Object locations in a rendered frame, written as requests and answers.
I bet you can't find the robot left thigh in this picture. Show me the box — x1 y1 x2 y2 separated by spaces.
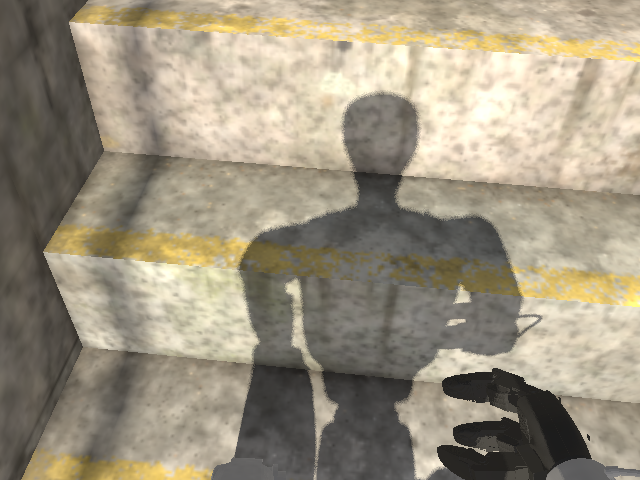
213 457 286 480

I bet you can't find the robot right hand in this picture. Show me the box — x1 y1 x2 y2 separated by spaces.
437 368 592 480

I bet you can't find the robot right forearm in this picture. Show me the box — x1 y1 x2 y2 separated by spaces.
546 458 616 480

